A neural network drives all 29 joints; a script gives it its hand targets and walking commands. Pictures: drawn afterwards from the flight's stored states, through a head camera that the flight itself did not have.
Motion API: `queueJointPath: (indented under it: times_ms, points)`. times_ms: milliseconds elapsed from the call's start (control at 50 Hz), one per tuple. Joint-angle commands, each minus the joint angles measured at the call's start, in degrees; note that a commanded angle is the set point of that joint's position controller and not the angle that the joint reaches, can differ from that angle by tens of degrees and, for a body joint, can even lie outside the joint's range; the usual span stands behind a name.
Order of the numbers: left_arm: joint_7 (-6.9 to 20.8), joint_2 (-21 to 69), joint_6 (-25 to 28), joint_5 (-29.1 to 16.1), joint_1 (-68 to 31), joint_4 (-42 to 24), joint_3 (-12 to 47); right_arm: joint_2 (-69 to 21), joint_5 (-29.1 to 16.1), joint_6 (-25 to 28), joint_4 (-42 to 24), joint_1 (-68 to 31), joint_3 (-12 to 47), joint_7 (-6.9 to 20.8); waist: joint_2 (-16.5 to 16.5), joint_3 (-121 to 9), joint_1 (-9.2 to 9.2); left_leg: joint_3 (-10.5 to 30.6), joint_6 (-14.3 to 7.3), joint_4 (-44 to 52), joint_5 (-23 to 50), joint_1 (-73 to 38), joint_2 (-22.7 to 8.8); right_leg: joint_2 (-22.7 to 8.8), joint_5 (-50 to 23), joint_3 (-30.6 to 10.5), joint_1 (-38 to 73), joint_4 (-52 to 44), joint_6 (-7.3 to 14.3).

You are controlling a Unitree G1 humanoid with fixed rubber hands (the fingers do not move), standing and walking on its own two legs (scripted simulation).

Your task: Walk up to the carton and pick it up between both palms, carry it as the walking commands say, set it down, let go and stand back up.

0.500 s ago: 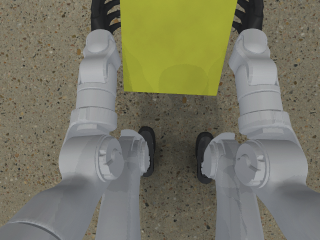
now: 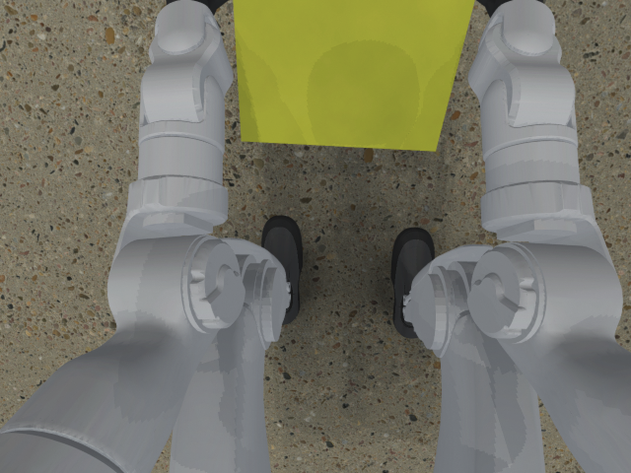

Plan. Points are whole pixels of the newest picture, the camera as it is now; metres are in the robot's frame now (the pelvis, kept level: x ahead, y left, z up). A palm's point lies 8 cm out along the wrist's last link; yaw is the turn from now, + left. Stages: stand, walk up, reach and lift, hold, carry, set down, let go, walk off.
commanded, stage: set down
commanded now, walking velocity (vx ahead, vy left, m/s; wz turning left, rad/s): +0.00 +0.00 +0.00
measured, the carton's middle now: (341, 24) +0.54 +0.01 -0.29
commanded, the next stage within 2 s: none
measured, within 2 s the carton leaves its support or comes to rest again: rests again in 1.10 s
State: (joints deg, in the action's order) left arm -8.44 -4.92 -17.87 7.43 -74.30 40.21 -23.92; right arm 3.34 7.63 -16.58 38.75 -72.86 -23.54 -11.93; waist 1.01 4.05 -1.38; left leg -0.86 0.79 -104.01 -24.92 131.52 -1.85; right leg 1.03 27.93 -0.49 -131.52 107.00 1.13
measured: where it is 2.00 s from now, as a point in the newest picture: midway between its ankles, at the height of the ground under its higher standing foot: (346, 294)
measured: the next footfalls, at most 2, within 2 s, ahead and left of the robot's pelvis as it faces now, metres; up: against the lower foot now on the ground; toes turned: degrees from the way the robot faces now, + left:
none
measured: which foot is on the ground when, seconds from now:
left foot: down 0.00-1.00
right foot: down 0.00-1.00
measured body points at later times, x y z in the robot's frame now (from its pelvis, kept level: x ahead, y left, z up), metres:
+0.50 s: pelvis +0.00 +0.01 -0.03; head +0.40 +0.00 +0.16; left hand +0.59 +0.17 -0.22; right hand +0.58 -0.13 -0.22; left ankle +0.13 +0.13 -0.41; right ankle +0.10 -0.11 -0.41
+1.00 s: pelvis +0.01 +0.01 -0.04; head +0.41 +0.00 +0.15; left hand +0.60 +0.17 -0.23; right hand +0.59 -0.13 -0.23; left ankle +0.13 +0.13 -0.41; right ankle +0.10 -0.11 -0.41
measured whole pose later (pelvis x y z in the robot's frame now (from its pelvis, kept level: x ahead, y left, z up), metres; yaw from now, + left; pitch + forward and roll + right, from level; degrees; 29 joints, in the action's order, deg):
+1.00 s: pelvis +0.01 +0.01 -0.04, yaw -1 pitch +48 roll +2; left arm 1.4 -13.5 -17.0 7.5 -86.2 41.5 -26.4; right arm 7.8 7.7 -14.7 39.3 -86.0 -26.7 0.9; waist 1.3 17.3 -1.0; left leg -0.7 0.0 -114.9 -29.2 133.9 -1.7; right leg 1.1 32.4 -0.5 -133.2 117.3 0.6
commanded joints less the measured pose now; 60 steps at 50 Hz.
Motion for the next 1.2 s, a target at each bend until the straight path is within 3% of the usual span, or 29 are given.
queueJointPath:
  times_ms: [0,20,140,180,220,260,280,320,340,360,380,400,420,480,500,560,620,680,740,780,800,880,940,1000,1020,1060,1140,1160,1180]
  points:
    - [20.6,42.4,2.4,-9.7,-43.1,-4.7,29.5,-46.9,-9.9,1.5,-7.7,-47.2,34.3,20.3,2.9,-81.4,-2.89,-4.6,-0.3,-4.1,14.9,-38.7,7.8,5.8,-19.3,1.5,47.8,-1.3,-2.4]
    - [19.7,42.5,2.8,-10.3,-44.0,-6.0,30.0,-49.1,-10.1,0.7,-5.7,-49.7,35.3,19.7,7.2,-85.7,-1.42,-3.5,-1.1,-4.6,12.1,-37.6,7.5,5.1,-20.7,1.4,55.3,0.0,-3.0]
    - [20.0,36.9,1.7,-9.3,-47.6,0.6,26.4,-41.6,-7.4,-1.3,7.7,-45.0,27.0,20.9,-0.1,-70.2,0.50,-5.8,-0.2,-5.9,2.9,-38.3,6.2,5.4,-5.8,2.3,43.8,-1.2,-2.7]
    - [20.4,37.8,1.6,-10.4,-47.6,2.1,26.5,-44.3,-6.6,-1.6,9.1,-43.2,28.7,21.2,7.1,-66.9,0.84,-3.7,-1.4,-6.2,1.8,-34.5,6.6,5.6,-6.4,3.4,44.1,0.4,-2.3]
    - [21.6,37.9,-0.3,-6.8,-41.2,11.3,23.2,-41.0,-4.4,-2.0,14.0,-39.6,23.0,21.9,0.7,-50.2,0.93,-4.1,-1.1,-5.7,-2.4,-30.5,5.8,5.1,-0.3,2.7,34.2,-0.2,-2.2]
    - [22.0,36.8,0.5,-8.1,-43.6,6.5,23.1,-42.1,-4.5,-2.2,11.4,-40.5,22.9,23.3,4.1,-58.1,1.55,-3.2,-2.0,-7.5,1.1,-34.6,5.7,5.2,-3.4,3.9,37.8,2.1,-1.7]
    - [21.8,36.5,-0.3,-6.2,-40.4,12.1,23.1,-41.0,-6.0,-2.2,12.0,-40.0,23.9,23.8,-0.5,-52.0,-1.66,-4.0,-1.1,-8.1,4.2,-35.9,5.0,4.9,-4.7,2.4,31.8,1.6,-1.6]
    - [22.1,35.6,-0.1,-6.8,-41.8,7.1,22.7,-38.2,-3.9,-2.1,11.7,-39.1,21.3,24.3,0.3,-50.9,2.60,-2.8,-1.3,-7.8,2.5,-35.0,5.5,4.6,-4.5,3.3,33.0,2.1,-1.2]
    - [22.0,38.5,-1.2,-5.2,-34.8,16.1,21.2,-40.6,-2.6,-2.6,15.7,-35.1,21.6,24.4,-0.3,-43.9,-0.47,-2.9,-1.1,-6.0,3.8,-35.4,5.9,4.7,-4.1,3.7,29.7,1.7,-1.6]
    - [23.0,39.4,-0.2,-6.3,-36.0,10.2,21.3,-40.0,-0.6,-2.8,16.7,-30.8,19.8,24.6,2.0,-43.8,3.50,-2.8,-0.6,-7.2,3.6,-31.2,6.5,4.7,-5.6,3.5,32.3,1.0,-1.0]
    - [22.6,38.1,0.8,-6.6,-36.4,7.9,22.8,-42.7,-2.3,-2.3,13.5,-33.3,21.4,24.5,2.7,-47.6,0.61,-3.1,-0.7,-8.5,6.6,-31.3,6.4,5.1,-9.5,2.5,35.4,2.7,-0.7]
    - [22.8,38.3,0.5,-7.6,-36.6,10.9,23.3,-43.2,-0.6,-2.9,18.8,-29.3,21.1,25.2,3.1,-47.0,3.73,-2.0,-0.9,-6.7,5.1,-33.3,6.8,5.2,-7.8,5.7,32.3,3.6,-1.7]
    - [22.8,42.1,-0.2,-7.5,-35.4,9.7,24.7,-39.0,-3.8,-1.2,10.0,-36.5,22.3,24.7,-3.1,-48.8,3.07,-2.9,-0.5,-9.0,6.3,-33.5,6.6,5.0,-8.2,4.1,31.7,3.6,-0.8]
    - [23.5,40.6,0.7,-8.4,-35.1,7.5,24.0,-43.5,-0.9,-2.3,16.8,-28.5,21.0,24.9,3.5,-43.7,4.11,-1.6,-0.5,-8.4,9.1,-30.0,6.9,4.8,-12.1,4.5,32.6,3.7,-1.3]
    - [24.1,42.3,0.6,-7.5,-33.6,9.1,24.4,-44.1,-1.2,-2.2,16.6,-25.8,21.1,25.5,-1.3,-45.0,3.96,-3.0,-0.1,-8.2,9.7,-29.5,7.1,5.2,-13.8,4.6,34.2,4.1,-0.6]
    - [24.4,40.2,0.2,-7.6,-30.2,9.7,24.4,-42.8,-3.5,-2.4,14.8,-29.4,22.5,25.6,-1.7,-48.5,1.82,-2.9,0.5,-9.6,10.6,-34.0,6.3,4.6,-13.2,4.2,34.4,4.9,-0.9]
    - [24.5,45.5,0.1,-7.5,-32.7,7.1,25.0,-43.5,-1.8,-1.4,11.1,-30.5,22.1,25.6,-3.6,-47.8,5.84,-1.3,0.0,-9.5,12.8,-34.8,7.0,5.2,-13.2,5.0,30.7,4.4,-0.4]
    - [25.3,43.0,-0.5,-5.0,-28.5,13.7,22.4,-45.5,0.2,-3.3,20.1,-21.9,19.6,26.3,-0.4,-38.5,3.19,-2.3,-0.4,-7.5,7.0,-27.7,7.8,5.3,-10.2,4.6,29.9,3.7,-0.8]
    - [24.9,40.5,-0.9,-5.7,-30.8,12.8,21.1,-41.9,0.8,-3.1,19.1,-26.7,15.4,25.7,-1.0,-40.0,6.29,-1.6,-0.9,-8.2,2.5,-28.9,6.9,5.2,-5.2,4.7,28.5,3.8,-0.6]
    - [24.9,40.4,-1.6,-3.9,-25.1,17.8,18.9,-40.6,-0.8,-2.7,14.7,-29.7,19.2,25.7,1.3,-37.8,3.90,-1.2,-1.0,-8.1,6.8,-31.1,6.9,4.5,-7.5,6.1,26.9,4.3,-1.8]
    - [24.8,41.2,-1.2,-4.3,-25.6,15.9,20.6,-44.0,-1.7,-2.8,15.9,-26.9,20.5,26.1,-1.3,-40.6,-0.50,-2.8,-0.3,-8.4,7.3,-31.7,7.5,5.0,-9.7,4.5,30.9,4.4,-0.7]
    - [25.7,41.6,-2.1,-4.3,-25.4,16.6,20.7,-39.3,1.3,-2.9,18.5,-24.1,15.5,25.5,-3.3,-36.5,6.26,-1.9,-0.2,-8.3,4.3,-28.2,7.4,4.7,-7.3,5.4,29.4,4.9,-1.0]
    - [25.5,37.2,-1.2,-2.6,-26.1,14.7,17.7,-44.3,1.9,-3.9,21.5,-23.4,17.4,25.5,1.0,-35.6,1.54,-4.0,-0.6,-8.4,2.1,-22.8,7.6,4.4,-8.5,3.0,34.0,2.7,-1.0]
    - [25.8,41.9,-1.8,-3.6,-26.5,13.7,20.1,-38.7,1.3,-2.6,16.5,-25.0,16.0,25.4,-6.3,-38.3,4.24,-3.3,0.5,-8.4,6.1,-29.5,7.7,4.9,-8.3,4.2,29.5,4.2,-0.2]
    - [25.3,40.5,-1.6,-2.5,-24.8,15.2,19.4,-42.5,0.4,-2.9,19.3,-24.9,17.6,25.5,1.2,-36.3,2.90,-0.9,-0.8,-8.6,4.0,-28.4,7.9,4.2,-6.5,5.8,28.0,5.9,-1.7]
    - [25.0,39.7,-2.3,-2.2,-23.1,16.7,18.4,-37.6,1.6,-3.3,19.5,-22.8,14.1,26.0,-6.2,-34.8,5.71,-1.8,0.2,-8.4,4.5,-33.4,7.2,4.7,-4.5,4.8,23.3,4.4,-0.5]
    - [25.2,39.2,-0.8,-2.7,-24.3,13.1,19.2,-40.5,3.9,-3.2,21.5,-18.5,14.4,25.7,0.7,-33.7,7.35,-1.1,0.0,-9.4,5.8,-29.2,7.8,4.6,-7.8,4.8,27.6,5.6,-1.1]
    - [25.1,42.0,-1.8,-1.0,-21.9,16.7,17.6,-40.0,2.3,-2.2,18.0,-22.7,16.1,26.0,-5.4,-33.6,2.61,-2.2,0.0,-8.5,8.3,-30.0,8.2,5.1,-8.0,4.0,24.6,4.6,-0.6]
    - [25.1,38.8,-1.1,-1.1,-20.9,16.0,16.8,-41.3,3.3,-2.5,21.0,-18.8,15.3,25.7,-1.3,-31.3,3.29,-1.7,-0.5,-9.4,5.6,-25.5,7.9,4.9,-8.9,3.1,28.1,4.7,-0.9]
